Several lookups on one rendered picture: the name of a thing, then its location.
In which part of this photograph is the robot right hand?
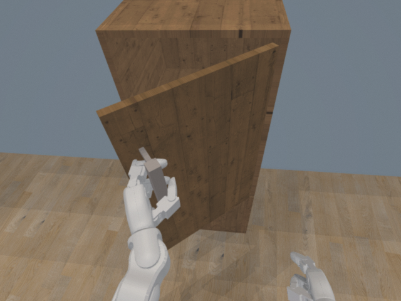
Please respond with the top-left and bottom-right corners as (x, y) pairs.
(286, 251), (335, 301)

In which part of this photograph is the cupboard door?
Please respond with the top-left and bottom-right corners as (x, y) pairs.
(96, 43), (279, 250)

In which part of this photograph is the robot left hand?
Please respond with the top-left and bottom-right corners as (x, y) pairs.
(123, 159), (180, 235)

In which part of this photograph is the handle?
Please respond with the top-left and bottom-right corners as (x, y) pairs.
(139, 147), (168, 202)

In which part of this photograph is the left robot forearm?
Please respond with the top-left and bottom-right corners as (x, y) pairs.
(112, 228), (170, 301)

